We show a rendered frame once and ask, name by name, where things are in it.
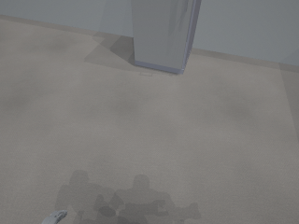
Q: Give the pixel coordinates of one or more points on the left robot hand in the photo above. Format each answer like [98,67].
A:
[55,217]

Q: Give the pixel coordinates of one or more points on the fridge door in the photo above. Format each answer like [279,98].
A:
[160,29]

